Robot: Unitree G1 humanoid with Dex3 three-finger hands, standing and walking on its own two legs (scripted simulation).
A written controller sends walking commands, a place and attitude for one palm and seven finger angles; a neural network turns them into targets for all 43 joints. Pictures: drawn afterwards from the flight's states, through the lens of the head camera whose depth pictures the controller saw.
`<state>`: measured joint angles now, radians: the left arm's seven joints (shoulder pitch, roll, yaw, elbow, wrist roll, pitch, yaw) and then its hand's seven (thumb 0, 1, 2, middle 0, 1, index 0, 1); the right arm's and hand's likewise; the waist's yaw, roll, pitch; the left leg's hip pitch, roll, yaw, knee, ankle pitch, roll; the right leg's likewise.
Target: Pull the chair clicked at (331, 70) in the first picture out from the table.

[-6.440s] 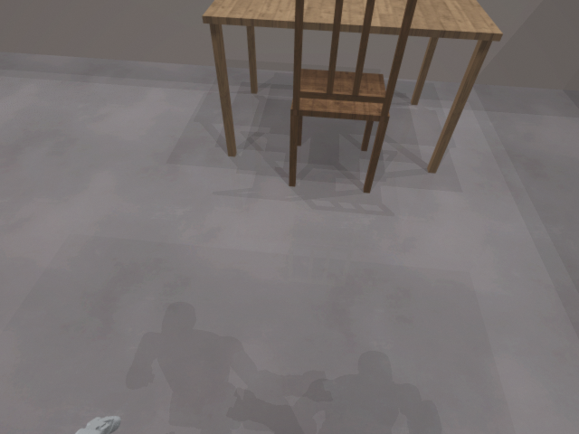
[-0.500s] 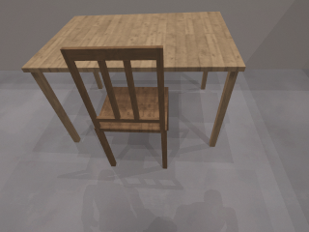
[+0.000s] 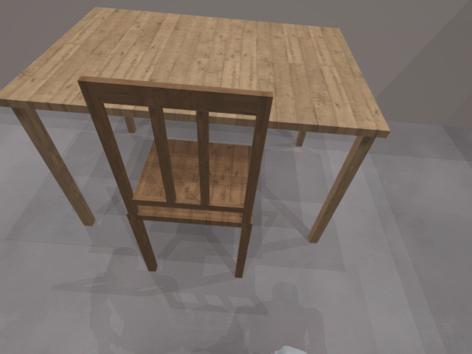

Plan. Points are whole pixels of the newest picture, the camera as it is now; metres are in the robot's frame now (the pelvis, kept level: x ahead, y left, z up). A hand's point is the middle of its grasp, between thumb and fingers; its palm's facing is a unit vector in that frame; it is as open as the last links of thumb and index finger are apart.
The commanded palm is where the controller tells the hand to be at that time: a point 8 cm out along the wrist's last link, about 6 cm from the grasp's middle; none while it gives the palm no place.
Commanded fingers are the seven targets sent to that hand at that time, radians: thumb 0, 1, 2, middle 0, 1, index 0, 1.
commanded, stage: take the last steps up to it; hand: left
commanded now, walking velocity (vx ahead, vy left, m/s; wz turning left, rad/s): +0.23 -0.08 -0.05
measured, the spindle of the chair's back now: (164, 160) +0.58 +0.22 -0.07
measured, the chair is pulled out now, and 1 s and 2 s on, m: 0.00 0.00 0.00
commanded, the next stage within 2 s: come to a stop and stand still in 0.16 s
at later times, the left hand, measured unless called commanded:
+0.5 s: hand (173, 319) +0.22 +0.14 -0.17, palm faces -0.01 -0.97 -0.25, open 7.2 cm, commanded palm none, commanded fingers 0.00 0.90 0.90 -0.20 -0.30 -0.20 -0.30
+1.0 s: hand out of the picture +0.11 +0.17 -0.18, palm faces -0.03 -0.97 -0.23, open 7.4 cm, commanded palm none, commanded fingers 0.00 0.90 0.90 -0.20 -0.30 -0.20 -0.30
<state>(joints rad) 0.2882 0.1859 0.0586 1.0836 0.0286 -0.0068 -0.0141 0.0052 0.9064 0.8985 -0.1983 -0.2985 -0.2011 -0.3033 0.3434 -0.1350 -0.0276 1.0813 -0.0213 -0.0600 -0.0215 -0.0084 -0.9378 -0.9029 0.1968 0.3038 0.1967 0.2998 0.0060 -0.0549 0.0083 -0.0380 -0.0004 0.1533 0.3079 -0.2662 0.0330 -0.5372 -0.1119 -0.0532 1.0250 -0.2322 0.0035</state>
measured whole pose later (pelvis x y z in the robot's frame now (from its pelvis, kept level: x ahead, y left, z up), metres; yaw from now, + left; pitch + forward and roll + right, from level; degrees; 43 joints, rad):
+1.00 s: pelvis +0.11 -0.02 -0.01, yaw -3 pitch +0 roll +1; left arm 0.30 0.19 0.03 1.11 0.02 0.05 0.03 0.00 0.91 0.90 -0.20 -0.30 -0.20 -0.30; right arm 0.19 -0.15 -0.03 1.04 -0.02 0.02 -0.02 0.00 -0.92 -0.90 0.20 0.30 0.20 0.30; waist -0.01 -0.01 0.01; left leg -0.29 0.00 0.09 0.40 -0.11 0.03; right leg -0.15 -0.03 -0.01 0.57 -0.42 0.01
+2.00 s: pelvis +0.10 +0.02 -0.01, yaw -3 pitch -1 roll -1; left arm 0.27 0.22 0.00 0.97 0.02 0.01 0.04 0.00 0.90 0.90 -0.20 -0.30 -0.20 -0.30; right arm 0.17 -0.18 -0.01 0.97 -0.02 0.01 0.00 0.00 -0.91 -0.90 0.20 0.30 0.20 0.30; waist 0.01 -0.02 0.05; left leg -0.33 -0.03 0.06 0.54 -0.21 0.07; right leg -0.14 -0.05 0.00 0.51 -0.36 0.05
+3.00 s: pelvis +0.11 -0.01 -0.01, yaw -4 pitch -1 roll +0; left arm 0.32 0.13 -0.01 1.11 0.02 -0.01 0.04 0.00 0.90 0.90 -0.20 -0.30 -0.20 -0.30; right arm 0.24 -0.16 -0.01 1.14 -0.01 0.01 -0.01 0.00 -0.92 -0.90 0.20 0.30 0.20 0.30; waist -0.01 -0.01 0.05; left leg -0.27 -0.01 0.06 0.45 -0.17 0.03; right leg -0.10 -0.03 0.00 0.46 -0.34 0.02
